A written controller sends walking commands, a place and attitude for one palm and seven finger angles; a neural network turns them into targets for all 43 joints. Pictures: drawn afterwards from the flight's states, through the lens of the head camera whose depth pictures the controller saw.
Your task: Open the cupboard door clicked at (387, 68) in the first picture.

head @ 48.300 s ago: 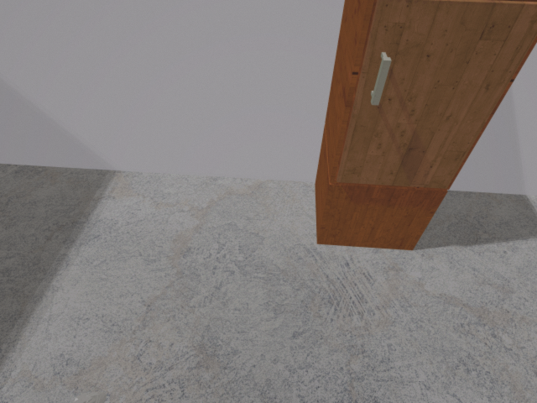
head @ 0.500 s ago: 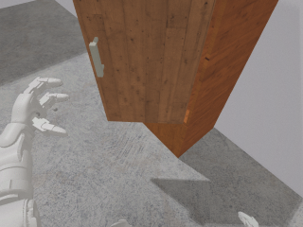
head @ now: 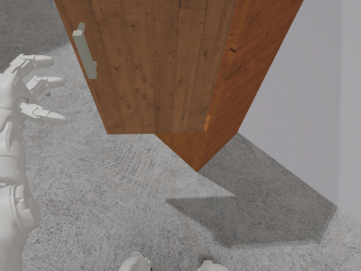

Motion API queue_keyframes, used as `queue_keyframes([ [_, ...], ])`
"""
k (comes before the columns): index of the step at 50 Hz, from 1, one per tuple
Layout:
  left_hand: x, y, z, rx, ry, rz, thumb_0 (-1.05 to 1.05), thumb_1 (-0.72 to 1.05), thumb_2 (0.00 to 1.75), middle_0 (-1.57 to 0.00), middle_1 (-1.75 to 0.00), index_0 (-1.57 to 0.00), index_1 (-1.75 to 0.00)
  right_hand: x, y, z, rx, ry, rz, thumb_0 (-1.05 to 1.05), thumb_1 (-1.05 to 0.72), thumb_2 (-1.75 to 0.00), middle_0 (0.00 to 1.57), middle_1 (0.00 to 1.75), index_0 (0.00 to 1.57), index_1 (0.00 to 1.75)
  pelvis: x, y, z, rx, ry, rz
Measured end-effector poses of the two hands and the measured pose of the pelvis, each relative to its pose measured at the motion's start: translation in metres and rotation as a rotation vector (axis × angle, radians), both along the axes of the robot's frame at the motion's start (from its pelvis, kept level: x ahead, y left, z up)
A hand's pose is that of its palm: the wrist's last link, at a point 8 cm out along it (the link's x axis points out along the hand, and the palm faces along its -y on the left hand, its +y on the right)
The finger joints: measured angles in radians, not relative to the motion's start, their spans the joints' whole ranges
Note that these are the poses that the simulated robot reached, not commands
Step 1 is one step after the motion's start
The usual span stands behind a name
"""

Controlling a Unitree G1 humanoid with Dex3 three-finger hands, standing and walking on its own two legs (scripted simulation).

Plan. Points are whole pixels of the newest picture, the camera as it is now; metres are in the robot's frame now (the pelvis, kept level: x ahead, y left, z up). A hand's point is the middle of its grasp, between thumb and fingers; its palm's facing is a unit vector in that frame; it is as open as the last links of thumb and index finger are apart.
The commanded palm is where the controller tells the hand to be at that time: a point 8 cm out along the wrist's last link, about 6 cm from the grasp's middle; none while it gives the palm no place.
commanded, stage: move the hooked fingers beside the handle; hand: left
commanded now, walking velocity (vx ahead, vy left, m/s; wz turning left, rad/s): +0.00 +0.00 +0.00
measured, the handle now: (87, 52) +0.61 +0.21 +0.11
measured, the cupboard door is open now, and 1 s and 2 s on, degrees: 48 48 47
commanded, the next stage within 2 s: slide the fingers in behind the handle in 1.52 s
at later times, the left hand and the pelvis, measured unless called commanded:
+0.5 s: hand (60, 65) +0.54 +0.26 +0.12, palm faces +0.02 -1.00 +0.00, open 14.0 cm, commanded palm +0.54 +0.31 +0.11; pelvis +0.01 +0.01 -0.01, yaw -1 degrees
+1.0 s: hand (55, 66) +0.55 +0.27 +0.11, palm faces +0.02 -1.00 +0.01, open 14.0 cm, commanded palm +0.54 +0.31 +0.10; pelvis +0.03 +0.01 -0.01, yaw -1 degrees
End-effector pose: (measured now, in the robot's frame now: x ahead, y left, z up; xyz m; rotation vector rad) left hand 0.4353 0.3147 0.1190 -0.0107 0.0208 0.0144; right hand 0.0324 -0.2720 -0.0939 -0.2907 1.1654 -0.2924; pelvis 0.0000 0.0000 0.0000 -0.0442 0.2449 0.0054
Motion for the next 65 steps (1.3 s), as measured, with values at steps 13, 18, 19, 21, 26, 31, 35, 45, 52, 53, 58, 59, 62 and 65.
queue_keyframes([
  [13, 0.038, 0.004, 0.003, 0.013, 0.010, -0.010, -0.01, -0.50, 0.30, -0.30, -1.20, -0.30, -1.20, -0.038, 0.000, -0.002, -0.020, 0.150, -0.060, 0.01, -0.90, -0.90, 0.20, 0.30, 0.20, 0.30, 0.004, 0.002, -0.006, -0.014, 0.058, -0.002],
  [18, 0.058, -0.002, 0.001, 0.007, 0.020, -0.008, -0.01, -0.50, 0.30, -0.30, -1.20, -0.30, -1.20, -0.046, 0.004, -0.002, -0.025, 0.183, -0.071, 0.01, -0.90, -0.90, 0.20, 0.30, 0.20, 0.30, 0.005, 0.004, -0.009, -0.019, 0.085, -0.002],
  [19, 0.063, -0.003, 0.001, 0.004, 0.021, -0.006, -0.01, -0.50, 0.30, -0.30, -1.20, -0.30, -1.20, -0.048, 0.004, -0.002, -0.026, 0.188, -0.075, 0.01, -0.90, -0.90, 0.20, 0.30, 0.20, 0.30, 0.005, 0.004, -0.009, -0.021, 0.090, -0.003],
  [21, 0.071, -0.004, 0.001, 0.002, 0.022, -0.002, -0.01, -0.50, 0.30, -0.30, -1.20, -0.30, -1.20, -0.051, 0.006, -0.001, -0.027, 0.197, -0.084, 0.01, -0.90, -0.90, 0.20, 0.30, 0.20, 0.30, 0.006, 0.004, -0.010, -0.023, 0.101, -0.007],
  [26, 0.090, -0.004, 0.002, 0.009, 0.022, 0.004, -0.01, -0.50, 0.30, -0.30, -1.20, -0.30, -1.20, -0.061, 0.011, 0.000, -0.027, 0.230, -0.109, 0.01, -0.90, -0.90, 0.20, 0.30, 0.20, 0.30, 0.009, 0.005, -0.013, -0.028, 0.127, -0.016],
  [31, 0.104, -0.001, 0.003, 0.011, 0.022, 0.006, -0.01, -0.50, 0.30, -0.30, -1.20, -0.30, -1.20, -0.072, 0.018, 0.001, -0.020, 0.278, -0.134, 0.01, -0.90, -0.90, 0.20, 0.30, 0.20, 0.30, 0.013, 0.007, -0.014, -0.032, 0.149, -0.024],
  [35, 0.105, 0.004, 0.000, 0.017, 0.022, 0.003, -0.01, -0.50, 0.30, -0.30, -1.20, -0.30, -1.20, -0.078, 0.024, 0.002, -0.001, 0.312, -0.152, 0.01, -0.90, -0.90, 0.20, 0.30, 0.20, 0.30, 0.018, 0.009, -0.013, -0.031, 0.155, -0.031],
  [45, 0.094, 0.012, -0.006, 0.008, 0.014, 0.008, -0.02, -0.50, 0.30, -0.30, -1.20, -0.30, -1.20, -0.062, 0.026, 0.004, 0.011, 0.313, -0.131, 0.01, -0.90, -0.90, 0.20, 0.30, 0.20, 0.30, 0.026, 0.012, -0.009, -0.035, 0.140, -0.020],
  [52, 0.088, 0.011, -0.006, -0.004, 0.023, 0.003, -0.01, -0.50, 0.30, -0.30, -1.20, -0.30, -1.20, -0.035, 0.018, 0.003, -0.007, 0.239, -0.096, 0.01, -0.90, -0.90, 0.20, 0.30, 0.20, 0.30, 0.026, 0.013, -0.009, -0.037, 0.125, -0.011],
  [53, 0.087, 0.011, -0.006, -0.003, 0.025, 0.005, -0.01, -0.50, 0.30, -0.30, -1.20, -0.30, -1.20, -0.032, 0.017, 0.003, -0.010, 0.228, -0.091, 0.01, -0.90, -0.90, 0.20, 0.30, 0.20, 0.30, 0.025, 0.013, -0.009, -0.037, 0.124, -0.011],
  [58, 0.082, 0.010, -0.003, 0.007, 0.006, 0.007, -0.01, -0.50, 0.30, -0.30, -1.20, -0.30, -1.20, -0.023, 0.015, 0.001, -0.012, 0.192, -0.073, 0.01, -0.90, -0.90, 0.20, 0.30, 0.20, 0.30, 0.022, 0.013, -0.010, -0.036, 0.117, -0.010],
  [59, 0.081, 0.010, -0.003, 0.003, 0.005, 0.007, -0.01, -0.50, 0.30, -0.30, -1.20, -0.30, -1.20, -0.022, 0.015, 0.000, -0.012, 0.189, -0.071, 0.01, -0.90, -0.90, 0.20, 0.30, 0.20, 0.30, 0.021, 0.013, -0.010, -0.036, 0.116, -0.009],
  [62, 0.080, 0.009, -0.003, 0.006, 0.007, 0.006, -0.01, -0.50, 0.30, -0.30, -1.20, -0.30, -1.20, -0.023, 0.015, -0.001, -0.011, 0.184, -0.067, 0.01, -0.90, -0.90, 0.20, 0.30, 0.20, 0.30, 0.018, 0.012, -0.011, -0.036, 0.115, -0.007],
  [65, 0.078, 0.008, -0.002, 0.011, 0.011, 0.006, -0.01, -0.50, 0.30, -0.30, -1.20, -0.30, -1.20, -0.027, 0.016, -0.003, -0.008, 0.190, -0.066, 0.01, -0.90, -0.90, 0.20, 0.30, 0.20, 0.30, 0.016, 0.011, -0.012, -0.037, 0.115, -0.005],
])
